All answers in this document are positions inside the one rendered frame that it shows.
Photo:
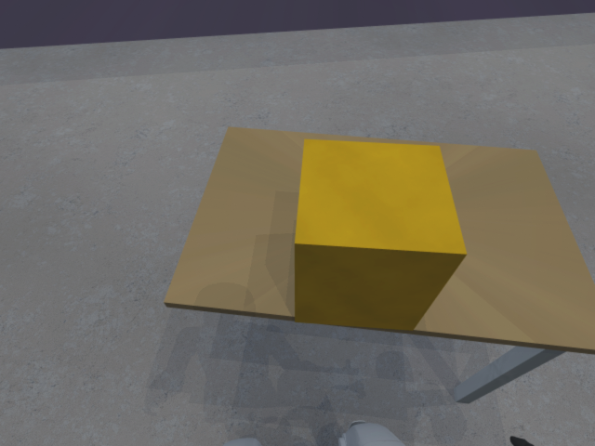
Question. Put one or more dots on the robot right thigh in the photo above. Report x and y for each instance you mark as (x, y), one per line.
(369, 434)

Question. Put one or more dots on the table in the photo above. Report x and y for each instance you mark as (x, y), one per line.
(523, 282)

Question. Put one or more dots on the right robot shin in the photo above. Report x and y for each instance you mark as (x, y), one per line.
(356, 423)

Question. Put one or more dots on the carton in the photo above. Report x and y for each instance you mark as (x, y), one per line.
(377, 235)

